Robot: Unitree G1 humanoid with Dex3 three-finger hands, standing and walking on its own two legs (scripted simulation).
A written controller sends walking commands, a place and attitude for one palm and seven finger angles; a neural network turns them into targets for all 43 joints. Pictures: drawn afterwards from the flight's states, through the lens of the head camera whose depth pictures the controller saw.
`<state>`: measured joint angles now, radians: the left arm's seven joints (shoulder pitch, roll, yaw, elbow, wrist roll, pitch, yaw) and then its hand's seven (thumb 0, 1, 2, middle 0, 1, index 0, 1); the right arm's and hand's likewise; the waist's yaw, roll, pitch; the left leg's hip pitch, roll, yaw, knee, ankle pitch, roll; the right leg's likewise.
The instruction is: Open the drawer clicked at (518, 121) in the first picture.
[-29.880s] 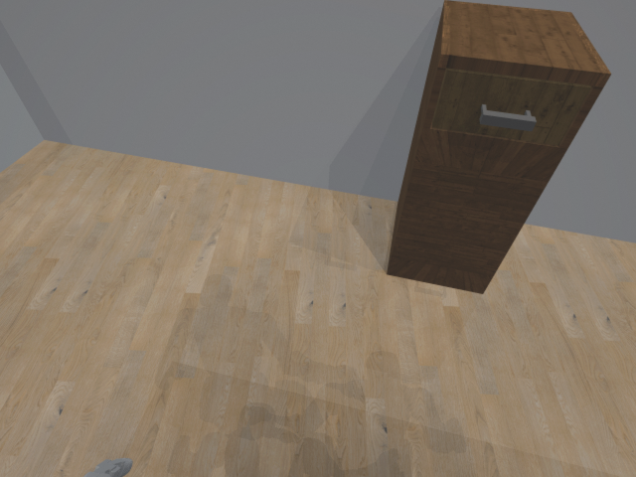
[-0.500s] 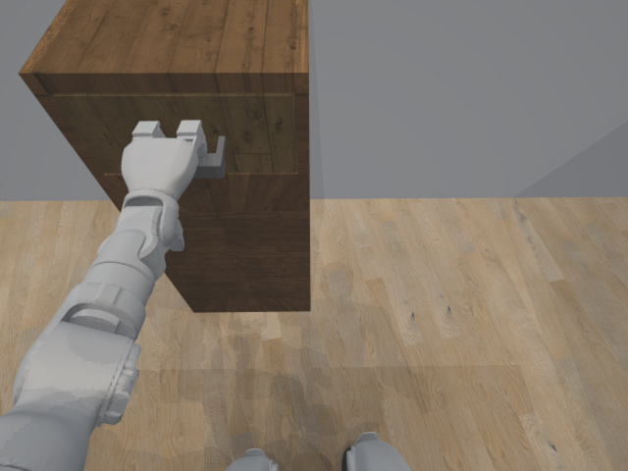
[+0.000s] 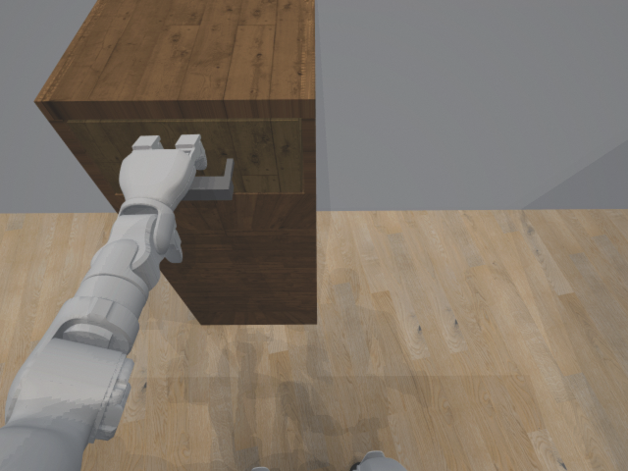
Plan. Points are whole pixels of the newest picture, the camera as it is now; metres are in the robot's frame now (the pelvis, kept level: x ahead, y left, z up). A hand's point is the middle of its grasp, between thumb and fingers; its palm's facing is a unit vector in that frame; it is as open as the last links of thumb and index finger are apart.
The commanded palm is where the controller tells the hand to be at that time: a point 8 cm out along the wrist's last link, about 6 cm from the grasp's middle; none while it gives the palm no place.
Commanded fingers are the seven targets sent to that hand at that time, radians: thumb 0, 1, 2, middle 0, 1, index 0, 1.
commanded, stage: lift the fingers back up to retry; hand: left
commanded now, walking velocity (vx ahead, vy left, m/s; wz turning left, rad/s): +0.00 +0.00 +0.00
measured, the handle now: (193, 176) +0.54 +0.18 +0.02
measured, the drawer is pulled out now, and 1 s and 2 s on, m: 0.00 0.00 0.00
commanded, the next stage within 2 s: re-aim the fingers above the handle in 0.36 s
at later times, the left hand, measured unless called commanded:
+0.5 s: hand (169, 196) +0.46 +0.19 +0.07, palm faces -0.04 -0.04 -1.00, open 13.8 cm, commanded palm +0.44 +0.19 +0.14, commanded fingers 0.00 -0.50 0.30 -0.30 -1.20 -0.30 -1.20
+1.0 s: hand (177, 193) +0.46 +0.17 +0.08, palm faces -0.02 -0.03 -1.00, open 13.8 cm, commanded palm +0.43 +0.19 +0.14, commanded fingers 0.00 -0.50 0.30 -0.30 -1.20 -0.30 -1.20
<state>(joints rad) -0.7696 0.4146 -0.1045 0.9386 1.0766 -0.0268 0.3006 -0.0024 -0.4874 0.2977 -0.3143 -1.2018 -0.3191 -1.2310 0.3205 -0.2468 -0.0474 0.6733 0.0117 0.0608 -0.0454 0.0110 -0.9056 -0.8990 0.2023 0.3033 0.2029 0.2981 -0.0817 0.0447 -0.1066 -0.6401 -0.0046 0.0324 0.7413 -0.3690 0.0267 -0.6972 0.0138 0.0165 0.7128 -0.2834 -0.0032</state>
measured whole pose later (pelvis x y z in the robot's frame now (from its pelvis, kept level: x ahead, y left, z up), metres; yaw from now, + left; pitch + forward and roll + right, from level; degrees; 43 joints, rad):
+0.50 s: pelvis +0.03 -0.01 +0.01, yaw +1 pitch +12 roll +0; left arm -0.60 0.40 -0.14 0.67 1.04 -0.05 0.17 0.00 -0.49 0.30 -0.32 -1.20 -0.32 -1.20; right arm 0.23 -0.25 -0.06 0.63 0.01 0.12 -0.03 0.01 -0.91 -0.90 0.20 0.30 0.20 0.30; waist -0.02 0.05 -0.10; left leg -0.47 0.00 0.01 0.62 -0.36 0.01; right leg -0.53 0.02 0.00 0.62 -0.30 -0.02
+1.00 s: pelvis +0.01 -0.01 +0.01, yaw +0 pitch +11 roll +1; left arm -0.68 0.40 -0.12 0.80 1.05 -0.05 0.21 0.00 -0.49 0.30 -0.32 -1.20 -0.32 -1.20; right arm 0.26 -0.25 -0.04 0.68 0.02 0.12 -0.04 0.01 -0.91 -0.90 0.20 0.30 0.20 0.30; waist -0.05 0.05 -0.08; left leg -0.46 0.00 0.02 0.61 -0.34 0.01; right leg -0.54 0.02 0.01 0.63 -0.28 -0.02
